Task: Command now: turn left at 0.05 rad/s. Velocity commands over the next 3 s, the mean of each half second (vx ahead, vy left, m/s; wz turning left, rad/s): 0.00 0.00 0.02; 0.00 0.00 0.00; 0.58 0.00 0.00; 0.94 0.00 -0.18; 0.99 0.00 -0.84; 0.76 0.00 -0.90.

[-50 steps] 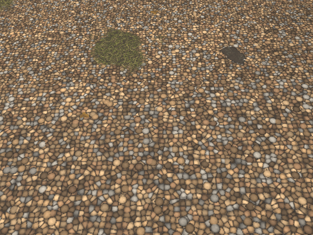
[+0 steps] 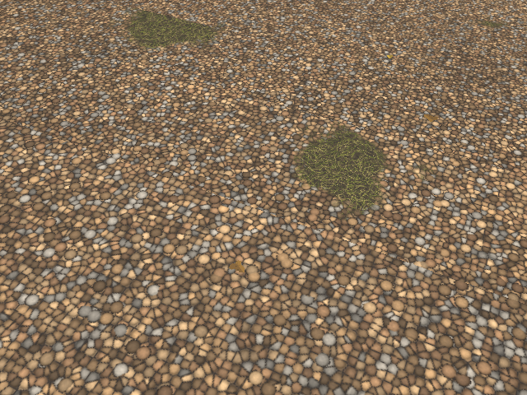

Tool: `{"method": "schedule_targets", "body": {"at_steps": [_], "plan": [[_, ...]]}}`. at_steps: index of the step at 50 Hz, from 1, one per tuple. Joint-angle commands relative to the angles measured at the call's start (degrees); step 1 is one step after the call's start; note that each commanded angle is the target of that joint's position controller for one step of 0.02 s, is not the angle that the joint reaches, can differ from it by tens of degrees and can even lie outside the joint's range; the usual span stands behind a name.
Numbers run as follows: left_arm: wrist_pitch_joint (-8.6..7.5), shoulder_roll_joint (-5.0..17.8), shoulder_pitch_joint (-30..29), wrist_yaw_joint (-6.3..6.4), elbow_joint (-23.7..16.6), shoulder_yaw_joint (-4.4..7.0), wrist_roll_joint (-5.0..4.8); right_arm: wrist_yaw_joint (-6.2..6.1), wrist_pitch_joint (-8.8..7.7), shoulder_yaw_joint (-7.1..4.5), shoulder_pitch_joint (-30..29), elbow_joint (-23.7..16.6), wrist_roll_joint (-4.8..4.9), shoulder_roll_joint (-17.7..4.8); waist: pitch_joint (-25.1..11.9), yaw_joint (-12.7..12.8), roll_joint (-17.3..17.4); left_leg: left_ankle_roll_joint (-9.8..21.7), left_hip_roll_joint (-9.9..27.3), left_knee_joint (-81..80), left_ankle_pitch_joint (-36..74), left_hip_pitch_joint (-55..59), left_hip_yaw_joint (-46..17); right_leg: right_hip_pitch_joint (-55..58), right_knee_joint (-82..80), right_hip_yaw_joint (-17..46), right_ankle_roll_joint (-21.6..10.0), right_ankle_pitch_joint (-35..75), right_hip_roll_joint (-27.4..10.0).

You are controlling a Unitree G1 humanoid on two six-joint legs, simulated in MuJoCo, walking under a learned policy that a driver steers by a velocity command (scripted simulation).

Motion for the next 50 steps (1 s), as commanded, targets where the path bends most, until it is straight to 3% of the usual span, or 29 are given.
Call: {"method": "schedule_targets", "body": {"at_steps": [1, 17, 32, 50], "plan": [[-0.63, 6.75, -0.53, 0.15, -3.34, 1.69, -0.15, -0.39, -1.25, -1.32, -2.16, -3.52, 0.17, -5.09, -2.99, 0.88, 0.87, 2.19, 3.14, -2.97, 8.32, 4.13, -3.41, -2.31, -6.78, 4.45, -2.29, 4.51, -4.31], [-0.74, 5.95, 0.13, -0.13, 0.82, 1.4, -0.47, -1.8, -0.71, -1.44, -1.0, 1.41, 0.56, -4.59, -2.29, 0.47, 0.11, 1.92, 3.48, -2.63, 12.5, 7.71, -3.54, -2.59, -7.5, 3.29, -1.78, 7.35, -3.2], [-0.62, 6.07, 2.55, 0.4, 7.18, 1.3, -0.71, -2.51, -0.53, -1.51, -1.24, 10.58, 0.85, -4.53, -0.41, 0.68, 0.06, 0.84, 3.11, -5.07, 11.89, 8.99, -2.38, -1.06, -10.86, 3.37, -2.27, 7.31, -2.97], [-0.09, 5.5, 6.43, 0.79, 11.97, 0.79, -0.77, -2.75, -0.71, -0.47, -0.4, 19.73, 1.06, -4.48, 1.07, 0.71, -0.15, 0.37, 2.93, -7.06, 9.97, 7.87, -1.08, 0.47, -12.57, 3.25, -2.61, 8.25, -2.48]]}}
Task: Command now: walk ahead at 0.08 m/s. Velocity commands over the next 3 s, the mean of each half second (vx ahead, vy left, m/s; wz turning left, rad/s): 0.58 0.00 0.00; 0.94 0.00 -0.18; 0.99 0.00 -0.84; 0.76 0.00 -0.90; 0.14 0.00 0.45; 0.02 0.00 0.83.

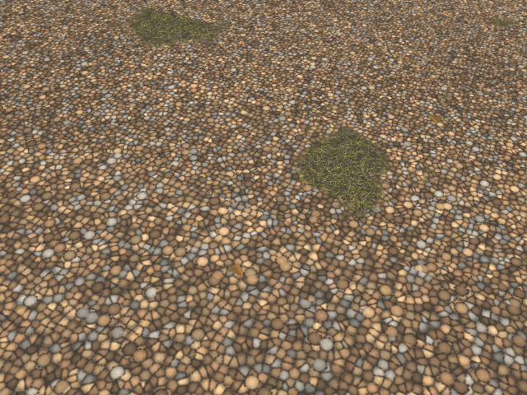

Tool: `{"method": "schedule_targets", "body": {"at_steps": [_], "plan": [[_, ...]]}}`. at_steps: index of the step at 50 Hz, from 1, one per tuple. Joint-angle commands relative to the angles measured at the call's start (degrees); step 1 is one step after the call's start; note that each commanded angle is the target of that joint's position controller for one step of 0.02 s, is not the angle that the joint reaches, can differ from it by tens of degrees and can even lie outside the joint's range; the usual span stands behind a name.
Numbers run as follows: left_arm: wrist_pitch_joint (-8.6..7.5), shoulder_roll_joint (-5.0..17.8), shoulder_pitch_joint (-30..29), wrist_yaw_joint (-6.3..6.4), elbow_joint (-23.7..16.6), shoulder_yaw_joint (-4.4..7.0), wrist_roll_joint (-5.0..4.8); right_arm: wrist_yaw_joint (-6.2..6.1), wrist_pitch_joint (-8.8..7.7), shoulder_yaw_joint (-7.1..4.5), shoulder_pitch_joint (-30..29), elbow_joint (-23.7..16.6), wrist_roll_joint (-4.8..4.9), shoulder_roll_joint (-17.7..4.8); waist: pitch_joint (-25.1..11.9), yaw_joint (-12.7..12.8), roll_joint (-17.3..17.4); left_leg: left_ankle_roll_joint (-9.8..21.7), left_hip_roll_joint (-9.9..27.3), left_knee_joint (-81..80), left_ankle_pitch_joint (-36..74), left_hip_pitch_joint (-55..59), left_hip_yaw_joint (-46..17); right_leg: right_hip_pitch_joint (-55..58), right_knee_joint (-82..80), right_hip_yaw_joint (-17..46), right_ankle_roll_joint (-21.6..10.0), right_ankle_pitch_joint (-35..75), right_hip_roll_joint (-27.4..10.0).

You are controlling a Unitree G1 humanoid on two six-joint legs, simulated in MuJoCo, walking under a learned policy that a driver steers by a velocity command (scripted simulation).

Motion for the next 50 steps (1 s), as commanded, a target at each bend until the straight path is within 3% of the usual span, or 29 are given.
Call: {"method": "schedule_targets", "body": {"at_steps": [1, 2, 3, 4, 5, 7, 11, 12, 15, 16, 17, 18, 19, 20, 21, 22, 24, 30, 35, 38, 40, 41, 42, 43, 44, 45, 46, 47, 50], "plan": [[-0.17, 6.48, 4.41, 0.37, -0.3, 1.27, -0.22, -0.2, -0.37, -0.58, 2.0, -0.11, 0.2, -4.96, -2.44, 0.47, -1.82, 2.39, -1.46, 0.18, -1.26, 2.82, 2.84, -3.09, -8.53, 4.67, -1.65, -6.41, -4.07], [0.09, 10.1, 6.04, 0.66, -0.25, 2.5, -1.15, -0.08, -0.55, -0.92, 1.17, -0.51, 0.88, -5.71, -0.71, 1.69, -5.64, 2.61, -4.29, 6.64, -14.84, -3.24, 6.53, -2.25, -11.68, 10.15, -4.61, -23.93, -7.02], [-0.1, 13.25, 8.77, 0.86, -0.18, 3.53, -1.74, 0.41, -1.36, -1.04, -3.4, -2.88, 1.23, -6.68, 2.98, 3.66, -9.75, 2.98, -3.54, 14.54, -17.35, -12.83, 8.06, -1.12, -18.29, 21.77, -9.06, -37.32, -15.42], [-0.98, 15.21, 8.93, 1.14, -0.51, 4.33, -1.59, 1.02, -2.56, -0.9, -8.85, -6.05, 1.91, -6.86, 8.11, 4.78, -11.98, 3.85, 1.32, 23.49, -15.29, -21.96, 5.44, -1.53, -24.13, 32.82, -13.37, -39.01, -24.17], [-2.22, 13.1, 6.9, 1.18, -1.49, 3.82, -0.86, 1.58, -3.7, -1.14, -9.93, -6.86, 2.27, -6.84, 10.5, 3.37, -8.67, 4.34, 4.16, 29.26, -13.27, -28.46, 3.1, 0.56, -24.63, 34.67, -14.2, -32.73, -25.8], [-3.78, 9.4, 5.2, 0.69, -2.69, 3.12, -1.08, 2.65, -5.71, -1.27, -6.56, -5.74, 1.85, -5.57, 7.41, 1.24, -5.01, 5.16, 6.91, 30.56, -7.82, -33.26, 2.47, 6.7, -21.88, 27.38, -11.16, -21.32, -22.74], [-3.81, 10.86, 5.94, 0.3, -4.07, 3.65, -1.85, 3.49, -7.35, -0.86, -8.13, -6.11, 1.82, -3.47, 2.64, 1.6, -7.34, 2.98, 4.14, 14.08, -1.67, -17.43, 8.47, 0.37, -20.68, 12.6, -7.7, -10.72, -14.89], [-3.42, 11.12, 7.4, -0.56, -2.65, 3.9, 2.2, 5.74, -4.85, -0.55, -8.75, -7.73, -2.99, -3.01, 2.05, 1.44, -8.18, 2.89, 1.47, 10.27, -5.22, -12.02, 12.03, -2.62, -21.18, 10.14, -8.33, -14.46, -12.94], [-3.23, 11.92, 4.48, -1.26, -3.76, 4.57, 1.19, 6.25, -2.93, -1.18, -3.2, -7.97, -1.74, -4.43, 4.42, -1.87, -8.29, 3.95, 0.73, 5.36, -1.42, 1.37, 14.99, -11.99, -18.49, 9.23, -9.09, -18.65, -14.55], [-3.37, 12.01, 2.87, -1.44, -4.27, 4.64, 1.08, 5.75, -3.33, -1.77, 3.17, -6.32, -1.68, -5.83, 3.47, -5.09, -5.75, 4.6, -0.15, 3.83, -2.16, 9.04, 15.06, -15.42, -13.1, 7.68, -8.71, -15.05, -13.51], [-3.64, 10.64, 1.8, -1.65, -4.62, 4.16, 1.78, 4.87, -4.45, -2.96, 15.07, -2.65, -1.82, -8.49, -1.05, -10.74, 1.15, 5.28, 0.01, 1.54, -6.86, 21.66, 12.51, -20.22, 3.23, 3.6, -7.97, -5.87, -9.6], [-4.05, 4.64, -2.02, -1.75, -7.41, 2.56, 2.94, 3.77, -5.49, -4.2, 26.62, -0.47, -3.34, -14.97, -5.51, -15.27, 17.27, 6.59, 14.7, -7.72, -29.54, 27.52, -8.56, -29.05, 31.15, -2.1, -5.62, -8.41, -3.59], [-4.79, 1.54, -1.86, -2.2, -10.79, 2.2, 0.88, 3.69, -5.6, -3.28, 23.26, -0.94, -3.4, -15.32, -4.21, -10.15, 23.17, 10.26, 21.88, -22.24, -47.13, 25.01, -39.0, -42.82, 44.7, 6.35, -5.96, -11.59, 4.23], [-4.73, 4.49, -2.68, -2.55, -11.16, 2.51, 0.88, 3.74, -5.4, -2.86, 13.29, -3.44, -2.84, -13.71, 0.72, -5.06, 12.0, 11.4, 23.04, -20.12, -44.99, 20.32, -34.16, -47.1, 50.52, 8.99, -6.92, -4.06, -2.31], [-4.87, 6.9, -3.26, -3.29, -10.83, 2.98, 1.18, 4.16, -5.87, -2.06, 8.73, -5.33, -2.09, -10.26, 0.21, -3.56, 4.57, 10.87, 20.03, -17.58, -35.65, 16.31, -25.57, -44.48, 48.73, 7.86, -6.53, 2.82, -5.57], [-4.69, 6.49, -1.01, -3.77, -9.87, 2.99, 1.57, 4.35, -6.29, -1.57, 7.15, -5.53, -1.66, -8.79, -0.75, -1.17, 3.03, 10.31, 16.86, -18.31, -28.81, 13.13, -18.6, -40.06, 45.62, 6.72, -5.25, 5.72, -7.84], [-3.09, 5.44, -0.75, -4.73, -9.84, 2.74, 2.93, 3.85, -7.17, -0.54, 7.98, -4.78, -1.39, -6.23, 0.14, 0.31, 4.61, 10.08, 13.4, -21.02, -22.48, 8.86, -11.72, -36.71, 43.91, 4.47, -2.58, 7.88, -9.58], [-1.24, 5.03, -15.56, -4.89, -15.56, 2.04, 1.82, 3.72, -8.29, 0.15, 16.7, -2.64, -0.77, -5.44, 7.22, -2.28, 1.29, 12.93, 9.98, -26.01, -3.37, 9.74, -1.1, -43.45, 31.22, -0.9, 0.63, 15.34, -8.81], [-1.48, 3.5, -23.2, -4.95, -19.08, 0.71, 1.18, 2.89, -8.8, 0.52, 19.36, -1.88, -0.32, -5.96, 9.22, -2.82, 1.86, 12.75, 10.54, -30.31, 19.81, 15.45, 5.62, -34.91, 13.42, -5.6, -2.44, 20.35, -6.43], [-1.84, 4.76, -21.11, -3.99, -19.21, 0.96, 1.1, 2.54, -8.35, 0.3, 19.43, -1.65, -0.97, -8.51, 4.33, -0.46, 4.86, 11.57, 11.8, -20.95, 56.59, 23.22, 9.63, -25.09, 9.12, -9.02, -5.74, 14.98, -0.77], [-1.96, 8.0, -8.43, -3.05, -15.7, 2.22, 1.02, 1.55, -6.91, -0.89, 18.8, -1.57, -2.45, -12.26, -3.96, 5.8, 9.3, 10.43, 13.52, -3.1, 74.97, 27.46, 12.55, -13.68, 10.1, -9.58, -8.09, 7.49, 3.67], [-1.97, 10.11, 3.63, -2.49, -11.71, 3.41, 0.95, 1.16, -5.92, -1.47, 17.37, -2.0, -2.86, -13.19, -9.38, 10.99, 9.26, 9.75, 13.26, 12.09, 74.7, 24.68, 13.89, -2.0, 8.29, -9.46, -9.34, 5.1, 5.21], [-1.94, 12.9, 14.59, -1.85, -8.5, 4.81, 1.43, 1.21, -5.72, -1.66, 15.22, -3.15, -2.72, -12.73, -13.81, 15.64, 6.98, 9.12, 10.95, 30.47, 61.77, 12.17, 14.0, 14.02, 7.41, -3.29, -10.87, 0.6, 0.96], [-1.52, 17.52, 17.39, -1.38, -7.13, 6.48, 2.54, 3.17, -6.55, 0.01, 16.87, -6.19, -1.06, -4.21, -16.77, 10.19, -8.34, 6.88, 1.21, 53.32, 13.87, -13.21, 12.36, 29.39, 3.03, 24.6, -17.27, -18.98, -13.04], [-1.36, 16.84, 13.65, -2.2, -6.66, 6.51, 1.41, 3.93, -8.29, -0.15, 15.26, -8.47, -0.67, -5.2, -18.51, 6.72, -11.57, 7.32, -4.32, 61.45, -11.09, -26.06, 3.5, 31.56, -9.7, 50.16, -20.49, -19.67, -18.09], [-1.73, 14.77, 8.7, -2.39, -6.94, 6.26, 1.41, 3.66, -9.04, -0.13, 8.33, -11.33, -0.67, -6.33, -9.88, 5.61, -6.92, 8.37, -0.14, 62.04, -5.42, -31.68, 0.71, 25.78, -11.35, 44.3, -19.09, -14.03, -16.54], [-2.04, 11.11, 8.12, -2.36, -6.24, 5.59, 1.31, 3.55, -9.74, 0.22, 5.89, -12.4, -1.01, -6.63, -5.86, 4.26, 0.44, 8.61, 2.23, 58.76, -2.42, -30.16, 0.75, 17.64, -12.12, 37.87, -17.84, -7.68, -15.49], [-2.22, 9.42, 6.54, -1.95, -6.07, 5.13, 1.39, 3.59, -9.54, 0.57, 4.67, -13.18, -1.75, -5.65, -2.6, 1.72, 3.27, 8.02, 4.41, 54.08, -1.75, -27.36, 0.99, 9.61, -13.36, 32.63, -16.38, -5.04, -13.24], [-3.36, 7.23, 5.7, -0.99, -6.03, 3.74, 0.55, 4.37, -6.53, 1.25, 2.91, -16.42, -3.97, -4.75, 2.03, -3.12, 1.06, 3.86, 6.6, 45.52, -6.03, -23.32, 2.0, -5.6, -16.16, 25.67, -16.35, -4.04, -8.08]]}}
Over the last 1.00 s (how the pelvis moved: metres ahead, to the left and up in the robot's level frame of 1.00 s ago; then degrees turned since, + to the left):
0.02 -0.02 0.01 0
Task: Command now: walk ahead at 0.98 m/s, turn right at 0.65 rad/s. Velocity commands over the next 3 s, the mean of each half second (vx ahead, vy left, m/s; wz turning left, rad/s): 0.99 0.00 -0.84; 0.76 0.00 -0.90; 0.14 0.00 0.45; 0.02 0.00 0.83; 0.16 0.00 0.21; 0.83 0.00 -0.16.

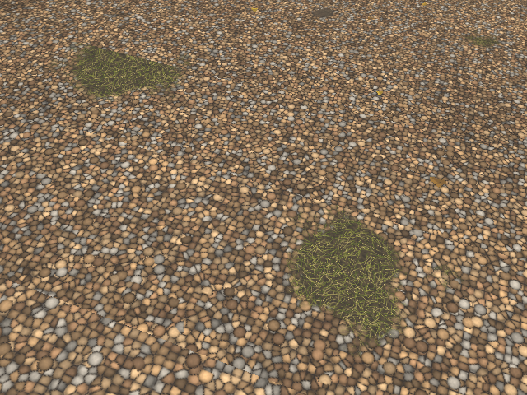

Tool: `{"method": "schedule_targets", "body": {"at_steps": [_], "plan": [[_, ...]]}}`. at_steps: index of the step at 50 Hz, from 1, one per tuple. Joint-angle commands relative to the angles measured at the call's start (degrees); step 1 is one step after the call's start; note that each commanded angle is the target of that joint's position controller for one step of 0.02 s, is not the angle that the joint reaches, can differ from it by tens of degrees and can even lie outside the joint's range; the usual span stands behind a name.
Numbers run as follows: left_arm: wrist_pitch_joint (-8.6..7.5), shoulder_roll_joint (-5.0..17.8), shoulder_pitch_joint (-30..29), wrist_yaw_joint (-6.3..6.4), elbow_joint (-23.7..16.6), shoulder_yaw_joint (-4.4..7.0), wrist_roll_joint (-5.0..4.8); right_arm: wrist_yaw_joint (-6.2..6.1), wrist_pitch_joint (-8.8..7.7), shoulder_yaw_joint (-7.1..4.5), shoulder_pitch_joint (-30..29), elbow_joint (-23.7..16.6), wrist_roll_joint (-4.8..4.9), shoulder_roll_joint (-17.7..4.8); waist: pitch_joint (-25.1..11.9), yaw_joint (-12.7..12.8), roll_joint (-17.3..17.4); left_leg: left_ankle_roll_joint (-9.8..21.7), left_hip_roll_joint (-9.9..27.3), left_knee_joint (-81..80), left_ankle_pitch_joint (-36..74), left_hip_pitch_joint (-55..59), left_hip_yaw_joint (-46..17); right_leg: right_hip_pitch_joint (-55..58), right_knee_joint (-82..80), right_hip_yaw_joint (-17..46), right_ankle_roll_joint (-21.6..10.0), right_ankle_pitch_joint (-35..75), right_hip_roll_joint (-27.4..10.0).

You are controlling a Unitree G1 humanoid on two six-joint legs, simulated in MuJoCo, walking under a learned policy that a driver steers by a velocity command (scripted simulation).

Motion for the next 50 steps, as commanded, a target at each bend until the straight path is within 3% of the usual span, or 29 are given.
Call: {"method": "schedule_targets", "body": {"at_steps": [1, 4, 10, 11, 13, 14, 15, 16, 17, 21, 24, 25, 30, 33, 35, 36, 37, 38, 39, 40, 41, 42, 43, 44, 46, 47, 48, 49, 50], "plan": [[-2.42, 4.18, -1.02, 0.79, -3.99, 0.14, -1.16, 0.6, 1.65, 0.17, -0.74, -6.36, -1.37, -3.49, 3.32, -4.42, 0.64, -3.6, 3.59, -6.89, -1.44, -10.74, 0.14, -3.2, -19.13, 24.92, -10.35, -7.73, -14.92], [-3.38, 5.98, 1.34, 0.48, -5.29, 0.53, -1.21, 1.1, 2.03, 1.29, -12.2, -11.49, -0.25, -3.96, 7.26, -1.72, -0.76, -6.02, 1.96, -26.11, 12.72, -5.52, 3.94, -11.01, -22.43, 21.08, -8.79, 2.87, -11.21], [-2.65, 10.0, 6.72, 0.0, -5.44, 2.01, -2.31, 1.13, 1.67, 1.41, -16.9, -15.29, 0.95, -6.04, 1.32, 2.55, -3.55, -4.59, -3.95, -42.67, 23.78, 5.1, 4.63, 4.65, -16.54, 21.37, -3.66, 32.54, -12.47], [-2.49, 11.08, 5.91, 0.33, -5.9, 2.26, -2.18, 0.73, 1.73, 0.65, -13.0, -14.47, 1.03, -7.9, -1.31, 0.42, -4.01, -4.2, -5.5, -43.38, 18.61, 10.33, 4.0, 7.15, -11.05, 21.16, -2.28, 41.63, -12.5], [-2.73, 14.96, -7.22, 0.57, -9.98, 2.97, -0.96, -0.61, 0.98, -3.03, 19.09, -6.01, 0.8, -14.21, -15.52, -17.95, -6.58, -1.42, -3.77, -31.4, 16.41, 40.89, 1.31, -4.68, 20.69, 18.69, 0.98, 54.3, -10.8], [-3.36, 9.25, -10.13, 0.13, -11.88, 2.13, -0.34, -2.03, 1.02, -4.82, 30.19, -4.12, 0.52, -19.79, -19.26, -22.85, 3.26, -0.74, 4.87, -38.57, -3.03, 48.09, -7.63, -11.13, 46.5, 15.3, 2.21, 26.72, -4.8], [-3.44, -1.85, -0.45, 1.17, -13.11, -0.43, -1.05, -1.4, 0.55, -3.86, 24.5, -5.57, -0.58, -18.04, -20.38, -11.35, 20.42, 0.13, 19.88, -38.32, 7.39, 51.34, -20.98, -21.48, 63.33, 12.41, 1.92, -17.34, -3.17], [-3.08, -0.44, 4.75, 1.63, -13.73, -1.46, -3.06, -0.49, 0.22, -3.49, 14.49, -8.0, -0.51, -14.9, -20.7, -5.17, 22.31, 5.02, 24.26, -55.69, -7.24, 46.74, -44.35, -31.16, 63.36, 9.09, 1.75, -11.8, -5.09], [-1.21, 5.55, 0.22, 1.37, -11.4, -0.09, -0.81, -0.12, 0.16, -3.04, 6.91, -9.32, 0.27, -9.33, -10.21, -4.02, 6.3, 7.04, 19.74, -58.9, -20.77, 33.25, -37.04, -29.35, 57.25, 9.62, 1.44, -4.41, -10.13], [3.77, 2.6, -8.55, -2.54, -15.24, 0.38, 0.62, 0.66, -1.76, -2.68, 7.32, -4.04, 1.91, -7.41, 4.36, -0.14, 1.41, 5.18, 13.31, -57.79, 0.03, 12.99, -10.89, -26.11, 45.62, 8.63, 2.41, 0.0, -16.02], [3.91, 4.01, -13.9, -4.13, -17.76, 0.24, 2.5, -0.26, -2.93, -3.75, 10.84, -0.27, 1.8, -10.96, 3.51, -1.96, 3.4, 3.87, 11.27, -58.04, 14.59, 20.6, 0.68, -27.87, 37.16, 2.77, 1.73, 12.11, -14.67], [2.76, 4.78, -17.25, -3.88, -18.05, 0.74, 1.49, -0.34, -4.05, -2.52, 10.69, 0.73, 1.62, -5.99, 5.94, -1.43, 0.76, 0.11, 7.2, -55.63, 5.93, 20.27, 6.3, -29.5, 26.06, 4.85, 1.18, 21.91, -14.69], [0.96, 1.19, -16.46, -6.17, -14.86, -1.25, 0.43, -1.79, -3.78, -1.03, 11.45, 1.72, 1.54, -6.16, 2.33, 1.51, -0.52, -3.17, 2.75, -47.01, -3.15, 3.52, 18.51, 1.34, 12.67, -6.51, 0.02, 58.82, -8.28], [1.54, 2.8, -18.82, -3.59, -13.57, -2.05, 3.65, -2.81, -1.17, -1.13, 19.35, 4.42, 0.67, -9.71, 4.19, -0.47, -2.64, -4.28, 3.64, -29.93, 22.52, 14.13, 20.28, 1.9, 7.05, -13.39, 0.0, 42.67, -4.2], [2.2, 5.85, -2.31, -1.31, -8.06, -0.51, 3.18, -3.9, 1.34, -1.83, 19.2, 5.37, -0.36, -12.02, -0.7, 6.58, 0.74, -4.44, 6.13, -4.14, 44.05, 17.04, 17.14, 12.96, -0.11, -7.25, -2.48, 33.98, -6.22], [1.97, 9.61, 7.97, -0.41, -5.43, 1.26, 3.16, -3.77, 2.76, -2.82, 14.38, 5.02, 0.85, -13.0, 0.62, 13.61, -1.21, -4.93, 2.44, 25.95, 27.93, 6.3, 16.54, 21.04, -8.18, 1.3, -8.72, 32.2, -10.72], [1.38, 14.47, 14.78, 0.38, -2.49, 2.5, 0.14, -2.71, 3.37, -2.4, 6.49, 1.87, -0.26, -8.4, 2.74, 14.85, -6.99, -2.73, -4.34, 43.54, -22.0, -12.62, 15.82, 31.28, -5.2, 4.08, -9.51, 47.53, -13.2], [1.4, 20.35, 14.6, 0.78, -2.38, 3.38, -0.04, -2.75, 1.88, -0.93, 13.55, -4.47, 0.68, -6.58, -5.03, 5.44, -11.49, -4.07, 0.2, 37.64, -24.25, -32.52, 7.62, 51.22, 14.31, 13.72, -10.33, 82.75, -22.91], [0.79, 18.25, 14.22, 0.7, -4.75, 3.03, -1.58, -2.76, 0.44, -0.74, 9.07, -7.56, -0.16, -9.27, -11.79, 7.25, 1.1, -3.29, 2.22, 25.84, -15.12, -36.72, 1.99, 53.77, 8.43, 22.32, -11.46, 67.14, -24.4], [1.28, 15.76, 7.55, 1.29, -6.06, 2.66, -0.8, -2.46, 0.24, -1.0, 5.69, -7.88, 0.13, -10.75, -3.22, 3.53, 8.33, -4.82, 1.7, 15.31, -10.56, -36.06, 2.07, 41.05, 0.67, 24.33, -12.13, 55.49, -22.25], [1.63, 17.07, -2.82, 2.51, -8.63, 2.81, 0.27, -1.92, 0.72, -1.31, 7.33, -8.73, 0.05, -10.22, -3.71, -2.6, 2.18, -7.55, 2.71, 8.24, -11.07, -31.53, -2.37, 30.29, -5.23, 35.17, -17.17, 39.2, -27.71], [0.95, 13.02, -7.73, 2.56, -11.04, 1.48, 0.1, -2.0, 1.82, -2.28, 6.83, -7.25, -0.79, -13.17, 0.5, -4.77, 6.98, -9.74, 4.38, 0.07, -13.13, -22.39, -3.15, 15.23, -6.71, 35.93, -17.81, 46.32, -28.55], [-3.06, 0.67, -8.42, -4.37, -9.07, -2.82, 4.14, -0.16, 0.99, 0.82, 7.63, -9.0, -0.39, -8.3, -8.62, -4.86, 3.89, -12.36, 6.33, -4.21, -13.54, -16.46, -12.94, 9.18, -6.78, 30.27, -17.82, 52.02, -31.48], [-5.26, 2.07, -4.6, -5.66, -7.68, -1.59, 4.02, -0.57, 1.5, 1.01, 4.59, -8.42, 0.72, -8.36, -3.58, -6.09, 9.13, -13.37, 7.39, -14.43, -11.29, -10.55, -8.84, 1.49, -6.21, 28.22, -14.65, 54.44, -26.08], [-6.68, 14.33, -7.3, -5.99, -10.73, 2.51, 1.79, -0.7, 0.94, 3.03, 2.85, -7.93, 0.25, -4.81, -0.82, -7.07, 9.6, -10.66, -1.09, -35.62, 7.18, 17.05, 4.56, -21.67, -0.64, 13.48, -4.28, 32.39, -5.69], [-4.24, 12.24, -7.59, -1.99, -8.22, 2.59, -2.74, -1.61, 1.7, -0.24, 11.46, -4.84, 0.8, -6.66, -4.54, -8.06, 6.58, -5.91, -7.72, -32.46, 28.46, 24.94, 12.71, -16.08, 1.24, 14.84, -4.61, 44.11, -5.71], [-2.93, 11.13, -6.32, -0.85, -8.18, 1.5, -4.07, -1.97, 2.51, -0.2, 17.51, -2.57, 0.67, -6.13, -5.91, -9.57, 1.47, -3.71, -8.33, -31.34, 29.71, 29.65, 10.62, -15.82, 8.73, 11.8, -1.6, 55.67, -5.08], [-6.3, 12.51, -7.23, -4.88, -13.34, 0.32, 5.83, 0.58, 1.02, 0.69, 14.68, -5.54, -0.16, -6.24, 2.28, -14.08, 7.03, -3.0, -8.22, -28.03, 27.38, 46.19, 7.25, -40.6, 12.74, 13.37, 3.13, 39.93, -2.27], [-8.18, 11.45, -12.68, -7.32, -15.52, 0.76, 6.21, 1.22, 0.67, -1.19, 33.52, -3.5, -1.46, -11.62, -9.63, -23.63, 13.71, 5.66, -0.38, -27.01, 61.27, 58.24, 0.38, -39.85, 30.23, 12.07, 6.82, 26.75, 1.33]]}}
Over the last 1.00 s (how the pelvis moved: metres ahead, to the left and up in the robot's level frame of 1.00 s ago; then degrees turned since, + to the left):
0.57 0.06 -0.01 -7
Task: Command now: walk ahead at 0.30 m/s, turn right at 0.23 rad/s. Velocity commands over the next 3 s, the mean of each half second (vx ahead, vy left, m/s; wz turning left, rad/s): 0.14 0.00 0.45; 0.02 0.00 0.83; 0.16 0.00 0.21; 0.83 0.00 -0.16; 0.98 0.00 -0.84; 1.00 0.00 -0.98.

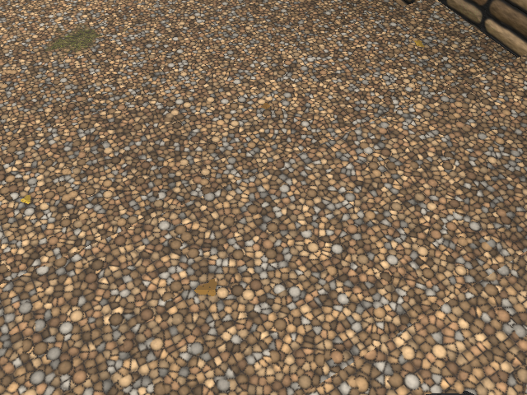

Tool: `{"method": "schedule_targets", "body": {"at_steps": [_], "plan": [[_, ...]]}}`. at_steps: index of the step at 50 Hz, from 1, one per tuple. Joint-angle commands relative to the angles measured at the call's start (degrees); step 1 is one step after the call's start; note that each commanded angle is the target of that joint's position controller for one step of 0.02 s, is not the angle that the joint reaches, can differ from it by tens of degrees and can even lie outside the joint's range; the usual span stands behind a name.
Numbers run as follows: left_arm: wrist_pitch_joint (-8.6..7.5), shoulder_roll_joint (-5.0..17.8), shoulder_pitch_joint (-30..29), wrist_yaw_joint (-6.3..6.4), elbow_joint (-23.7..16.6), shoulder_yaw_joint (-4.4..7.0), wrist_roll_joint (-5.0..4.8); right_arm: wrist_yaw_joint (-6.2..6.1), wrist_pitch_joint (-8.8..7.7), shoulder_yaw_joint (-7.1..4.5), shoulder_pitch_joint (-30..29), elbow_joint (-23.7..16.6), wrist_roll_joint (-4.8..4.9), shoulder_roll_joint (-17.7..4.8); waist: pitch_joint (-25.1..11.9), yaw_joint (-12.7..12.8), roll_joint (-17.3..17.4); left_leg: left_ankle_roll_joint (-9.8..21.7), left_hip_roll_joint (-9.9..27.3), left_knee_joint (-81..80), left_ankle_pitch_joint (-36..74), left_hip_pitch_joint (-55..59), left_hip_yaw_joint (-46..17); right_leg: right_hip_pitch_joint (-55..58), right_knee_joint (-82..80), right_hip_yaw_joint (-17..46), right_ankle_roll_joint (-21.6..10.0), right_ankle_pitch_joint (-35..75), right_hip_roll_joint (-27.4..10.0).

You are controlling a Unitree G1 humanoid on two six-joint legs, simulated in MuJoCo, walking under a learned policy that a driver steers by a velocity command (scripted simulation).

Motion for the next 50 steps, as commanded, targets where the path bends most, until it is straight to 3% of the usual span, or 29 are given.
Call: {"method": "schedule_targets", "body": {"at_steps": [1, 2, 4, 5, 6, 7, 8, 9, 12, 13, 15, 18, 19, 20, 21, 22, 25, 28, 31, 38, 40, 41, 42, 43, 44, 45, 46, 48, 50], "plan": [[-0.65, 5.64, -2.79, 2.68, -5.76, 3.09, -9.34, 0.54, 1.15, -6.44, 39.36, 10.65, 0.59, -17.05, -29.91, -14.18, 23.0, 20.22, 21.07, -8.87, 74.72, 52.07, -22.15, -26.03, 43.17, -1.87, 9.04, -9.61, 6.2], [1.33, 5.3, 4.08, 5.28, -6.33, 1.61, -7.0, 0.6, 1.77, -5.95, 28.93, 6.71, 3.2, -16.63, -25.77, -7.57, 16.46, 20.41, 17.52, -11.97, 66.1, 47.7, -29.35, -28.93, 42.86, 1.25, 7.87, -7.29, 2.47], [3.91, 3.28, -2.51, 6.47, -7.29, 0.57, -3.34, -0.26, 2.3, -4.53, 19.17, 5.7, 3.77, -10.11, -12.81, -4.55, 7.09, 18.14, 12.36, -15.63, 41.29, 37.98, -23.19, -35.69, 39.81, -1.4, 7.94, -5.25, -5.35], [3.36, 3.84, -7.55, 3.46, -13.86, -1.11, 4.74, 1.54, -0.09, -2.74, 15.77, 3.43, -0.8, -8.87, -12.04, -5.7, 0.49, 22.31, 13.84, -16.28, 29.25, 35.41, -24.15, -42.8, 39.98, 3.43, 10.39, -5.82, -11.1], [2.84, 3.73, -12.67, 2.8, -14.48, -0.97, 5.41, 1.1, -0.74, -3.28, 16.57, 4.42, -0.08, -7.8, -12.41, -6.36, -1.35, 20.78, 10.57, -17.73, 29.83, 27.91, -22.41, -35.31, 31.24, 2.65, 11.84, -4.7, -14.53], [2.45, 1.22, -12.08, 3.21, -17.27, -2.06, 3.74, 0.98, -1.76, -3.43, 12.4, 3.62, 0.09, -8.58, -12.19, -2.45, 1.61, 20.32, 7.92, -21.73, 26.85, 21.44, -18.92, -29.81, 25.02, 2.09, 13.61, -5.09, -16.16], [5.71, 3.54, -15.51, 5.53, -15.7, -0.39, -3.82, -0.45, 0.85, -5.28, 13.32, 5.16, 3.07, -11.84, -7.33, -1.68, 5.58, 17.62, 5.31, -20.32, 39.61, 16.69, -15.7, -25.56, 17.98, -5.0, 10.79, -0.26, -11.59], [7.14, 3.95, -15.25, 6.6, -16.37, -0.73, -4.38, -0.96, 1.98, -5.21, 14.85, 4.51, 2.79, -12.05, -8.63, -1.32, 3.6, 16.0, 3.58, -20.12, 41.98, 16.63, -13.59, -23.82, 13.49, -4.26, 9.79, 2.45, -10.93], [9.17, 2.32, -15.34, 6.41, -17.67, -1.56, -3.62, -0.87, 4.63, -6.43, 15.07, 1.57, 2.89, -14.2, -12.37, 0.05, 6.03, 13.62, 1.32, -21.15, 32.08, 13.33, -13.15, -16.34, 5.73, -4.49, 8.0, 10.73, -8.75], [7.3, 3.66, -6.09, 3.33, -16.19, -2.69, 1.36, 1.51, 0.39, -5.9, 6.16, -5.41, -2.7, -13.89, -14.16, 2.11, 2.82, 14.68, 0.52, -26.4, 5.19, 4.1, -13.52, -7.44, 4.83, -1.13, 11.58, 13.24, -13.11], [6.31, 5.76, -8.28, 2.29, -18.0, -1.3, 1.62, 2.25, -1.0, -6.31, 5.31, -6.08, -0.67, -14.12, -9.32, 1.39, 5.43, 14.47, -0.53, -26.35, -13.87, -3.28, -17.57, -2.53, 5.42, -3.45, 12.5, 9.91, -12.33], [4.77, 7.5, -11.49, 3.85, -21.32, 0.06, -1.66, 2.51, -0.27, -5.97, 9.45, -5.2, 1.53, -12.76, -8.85, -0.61, 5.21, 15.75, 0.33, -19.47, -4.89, 8.73, -24.07, -1.23, -18.28, -3.17, 8.67, 11.95, -10.04], [4.4, 9.91, -11.06, 4.65, -22.36, 1.21, -2.58, 2.6, 0.02, -5.32, 13.54, -3.44, 1.8, -10.61, -11.01, -1.06, 4.06, 13.05, -1.22, -14.04, -5.73, 10.91, -23.59, 2.73, -23.38, -0.26, 3.73, 22.41, -14.71], [3.44, 15.37, -9.15, 5.82, -23.56, 3.02, -3.38, 2.75, 0.08, -3.47, 20.2, -3.8, 2.0, -4.59, -19.3, -4.16, -6.85, 6.49, -8.82, -0.39, -20.55, 6.52, -13.28, 13.51, -21.46, 11.87, -12.53, 53.56, -29.61], [2.67, 16.51, -11.35, 5.02, -24.88, 3.69, -0.03, 2.76, 0.11, -3.31, 19.62, -6.44, -0.46, -5.74, -14.77, -4.19, -16.27, 0.31, -13.37, 11.09, -36.24, -10.03, -3.69, 12.5, -27.58, 28.53, -25.59, 52.69, -41.86], [1.56, 11.91, -10.68, 5.32, -24.97, 3.03, -0.06, 2.24, 0.68, -5.44, 17.04, -4.56, -1.68, -12.5, -12.35, -1.52, -1.81, -1.22, -7.33, 22.2, -32.81, -9.3, -2.69, 9.67, -29.92, 24.34, -20.3, 42.61, -39.92], [0.98, 4.97, -18.61, 6.43, -25.84, 0.73, -2.67, 0.65, 1.54, -5.43, 15.15, -4.39, -1.33, -11.23, -8.92, -5.39, -4.37, -3.45, -4.88, 32.95, -24.58, -4.06, 2.24, 1.39, -29.91, 4.89, -9.35, 45.27, -30.66], [0.53, 9.61, -15.02, 9.67, -24.34, 2.26, -0.6, 4.74, 1.92, -3.12, 9.53, -7.15, -0.52, -6.34, -10.95, -0.79, -1.6, -4.44, -2.82, 28.17, -19.52, -3.77, 7.02, 5.02, -27.95, -6.31, -6.71, 47.75, -25.71], [0.39, 14.02, -9.88, 10.35, -21.74, 3.62, -0.41, 7.17, 2.54, -2.88, 6.36, -8.79, -0.52, -7.0, -9.93, 1.79, -4.71, -4.45, -0.06, 15.37, -19.57, -0.15, 10.02, 6.1, -26.47, -10.19, -6.27, 51.0, -27.08], [-0.12, 18.59, -12.59, 8.96, -21.81, 5.71, 0.93, 7.16, 2.57, -5.47, 8.5, -7.69, 0.54, -11.83, -8.94, 0.26, -6.97, 2.48, -3.09, -4.95, -15.36, 12.2, 13.04, 6.9, -20.54, -11.53, -2.47, 46.76, -34.66], [-0.18, 16.41, -12.83, 8.34, -21.77, 4.81, 0.67, 5.99, 1.8, -7.75, 13.61, -5.96, 0.82, -14.66, -11.8, -3.3, -2.54, 7.53, -6.87, -17.25, 3.48, 27.5, 13.82, 0.44, -7.18, -17.24, 3.83, 41.96, -29.83], [0.18, 9.1, -9.84, 7.5, -23.98, 2.71, 1.02, 3.51, 0.77, -9.85, 20.76, -4.87, -0.25, -21.78, -19.63, -3.64, 10.56, 20.36, 4.45, -16.91, 43.71, 46.7, -2.92, -14.82, 11.98, -21.64, 11.6, 4.73, -20.59], [-1.3, 6.14, -9.23, 6.84, -27.69, 1.17, -0.2, 2.94, -0.51, -10.29, 22.91, -6.22, -1.56, -25.56, -26.53, -2.46, 8.15, 32.28, 15.3, -15.5, 52.9, 58.04, -21.9, -29.04, 18.94, -9.29, 15.39, -20.25, -12.69], [-1.17, 7.97, -18.6, 6.87, -28.25, 1.27, -3.61, 2.81, -2.51, -10.44, 25.34, -2.72, -2.78, -20.84, -11.85, -8.53, 1.9, 27.35, 15.72, -14.94, 52.86, 49.74, -17.95, -38.19, 24.15, -1.85, 15.22, -19.22, -13.28], [-0.83, 9.93, -21.44, 7.39, -29.04, 1.54, -4.05, 3.21, -3.66, -9.62, 23.3, -1.55, -0.77, -17.8, -9.6, -7.97, 4.59, 25.47, 14.5, -16.2, 45.97, 44.95, -13.8, -39.83, 28.45, -0.46, 14.88, -18.55, -14.5], [-0.07, 12.97, -18.88, 7.53, -27.68, 2.68, -2.61, 3.41, -3.06, -8.51, 19.1, -2.28, 1.29, -14.76, -9.96, -5.03, 4.24, 23.97, 13.6, -16.54, 41.98, 39.42, -11.82, -38.37, 29.0, 0.17, 14.43, -16.51, -16.25], [0.91, 12.97, -15.85, 7.56, -25.79, 2.16, -1.29, 3.58, -2.31, -7.62, 12.99, -3.81, 2.38, -13.88, -9.29, -1.5, 3.98, 22.24, 12.49, -17.75, 40.1, 31.11, -9.48, -33.51, 26.27, 0.71, 14.15, -11.83, -17.72], [2.8, 12.64, -12.14, 7.17, -23.03, 1.26, -0.07, 3.2, -0.78, -6.99, 7.54, -6.44, 1.5, -14.58, -10.44, 1.32, 3.45, 20.03, 9.1, -19.78, 35.65, 20.48, -6.28, -24.74, 24.79, -0.19, 14.67, -2.72, -16.75], [3.78, 9.59, -4.67, 4.59, -19.49, -0.56, 0.36, 2.29, -0.83, -6.5, 3.29, -8.18, -1.18, -14.98, -11.34, 3.21, 2.81, 18.28, 5.09, -16.38, 37.02, 9.67, -0.64, -14.38, 27.02, -2.31, 13.6, 12.51, -14.59]]}}
Over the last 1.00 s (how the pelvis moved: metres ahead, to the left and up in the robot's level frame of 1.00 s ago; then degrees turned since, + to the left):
0.91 -0.20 -0.20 -52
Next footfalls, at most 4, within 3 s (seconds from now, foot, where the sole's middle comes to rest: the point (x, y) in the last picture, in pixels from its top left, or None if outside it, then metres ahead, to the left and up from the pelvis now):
0.38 right None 0.23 -0.06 -0.74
0.80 left None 0.15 0.16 -0.74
1.22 right None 0.28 -0.04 -0.74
1.66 left None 0.21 0.32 -0.76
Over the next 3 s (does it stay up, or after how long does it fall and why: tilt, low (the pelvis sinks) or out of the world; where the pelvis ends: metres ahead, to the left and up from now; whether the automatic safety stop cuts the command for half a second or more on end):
stays up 0.95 0.84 -0.32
